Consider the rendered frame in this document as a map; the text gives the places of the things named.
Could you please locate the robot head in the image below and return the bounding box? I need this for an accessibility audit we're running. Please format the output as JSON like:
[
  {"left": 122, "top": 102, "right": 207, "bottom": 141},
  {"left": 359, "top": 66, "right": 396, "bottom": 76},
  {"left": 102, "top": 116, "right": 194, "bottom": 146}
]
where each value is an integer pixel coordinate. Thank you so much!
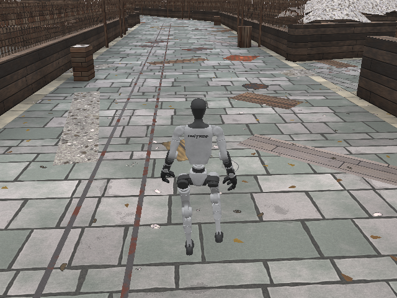
[{"left": 188, "top": 98, "right": 209, "bottom": 129}]

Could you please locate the right robot forearm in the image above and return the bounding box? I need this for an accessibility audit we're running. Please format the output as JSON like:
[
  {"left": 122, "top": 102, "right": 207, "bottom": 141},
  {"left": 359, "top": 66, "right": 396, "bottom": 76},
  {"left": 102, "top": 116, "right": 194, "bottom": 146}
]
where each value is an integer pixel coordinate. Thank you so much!
[{"left": 223, "top": 151, "right": 236, "bottom": 178}]

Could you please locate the right robot hand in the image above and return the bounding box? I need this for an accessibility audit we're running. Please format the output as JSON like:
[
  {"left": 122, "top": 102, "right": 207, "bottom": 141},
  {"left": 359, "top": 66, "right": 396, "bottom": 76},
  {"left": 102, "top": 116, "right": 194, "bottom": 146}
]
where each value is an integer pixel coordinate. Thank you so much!
[{"left": 223, "top": 176, "right": 237, "bottom": 191}]

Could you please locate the robot left upper arm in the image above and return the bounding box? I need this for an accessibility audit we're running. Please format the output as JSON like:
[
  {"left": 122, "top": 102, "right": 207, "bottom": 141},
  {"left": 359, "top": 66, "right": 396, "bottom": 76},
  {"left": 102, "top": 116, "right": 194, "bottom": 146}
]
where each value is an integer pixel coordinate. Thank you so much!
[{"left": 168, "top": 125, "right": 185, "bottom": 159}]

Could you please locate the robot right upper arm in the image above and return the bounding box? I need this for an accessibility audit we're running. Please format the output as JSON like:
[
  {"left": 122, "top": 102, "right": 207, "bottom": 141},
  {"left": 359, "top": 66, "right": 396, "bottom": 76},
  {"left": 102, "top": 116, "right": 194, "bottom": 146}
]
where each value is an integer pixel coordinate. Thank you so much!
[{"left": 212, "top": 125, "right": 228, "bottom": 161}]

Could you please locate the left robot forearm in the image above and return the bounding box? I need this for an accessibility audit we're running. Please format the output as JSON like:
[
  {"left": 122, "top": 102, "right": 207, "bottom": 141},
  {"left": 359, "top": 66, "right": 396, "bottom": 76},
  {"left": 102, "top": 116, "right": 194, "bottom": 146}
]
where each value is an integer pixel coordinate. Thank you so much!
[{"left": 162, "top": 150, "right": 174, "bottom": 173}]

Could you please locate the robot right shin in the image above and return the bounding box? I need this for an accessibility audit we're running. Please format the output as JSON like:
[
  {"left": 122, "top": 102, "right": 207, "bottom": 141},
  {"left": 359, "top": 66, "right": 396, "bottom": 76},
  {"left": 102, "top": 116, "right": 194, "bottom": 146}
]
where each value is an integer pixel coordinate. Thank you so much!
[{"left": 212, "top": 193, "right": 221, "bottom": 235}]

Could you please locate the left robot hand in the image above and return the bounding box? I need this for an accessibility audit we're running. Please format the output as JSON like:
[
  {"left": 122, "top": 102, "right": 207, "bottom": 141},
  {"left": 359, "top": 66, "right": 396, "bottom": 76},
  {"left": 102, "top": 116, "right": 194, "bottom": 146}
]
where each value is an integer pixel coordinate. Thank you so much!
[{"left": 161, "top": 171, "right": 175, "bottom": 183}]

